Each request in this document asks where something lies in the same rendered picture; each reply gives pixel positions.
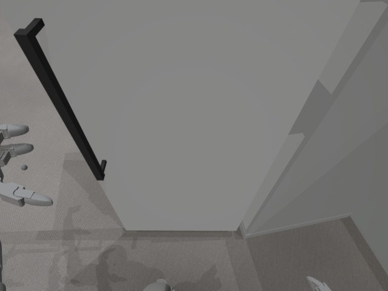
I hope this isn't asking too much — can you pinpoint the left robot shin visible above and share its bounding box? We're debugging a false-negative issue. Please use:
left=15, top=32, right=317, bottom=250
left=156, top=279, right=169, bottom=285

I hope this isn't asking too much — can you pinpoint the fridge door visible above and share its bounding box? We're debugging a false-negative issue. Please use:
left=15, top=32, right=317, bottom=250
left=0, top=0, right=360, bottom=231

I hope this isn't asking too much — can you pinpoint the handle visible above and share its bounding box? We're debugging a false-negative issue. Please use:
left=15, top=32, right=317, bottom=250
left=14, top=18, right=107, bottom=181

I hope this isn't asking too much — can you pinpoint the robot left hand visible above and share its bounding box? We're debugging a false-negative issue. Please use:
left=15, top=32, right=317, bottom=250
left=0, top=124, right=53, bottom=207

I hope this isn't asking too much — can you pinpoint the robot right hand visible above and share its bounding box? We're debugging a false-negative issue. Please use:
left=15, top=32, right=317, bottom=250
left=306, top=276, right=331, bottom=291

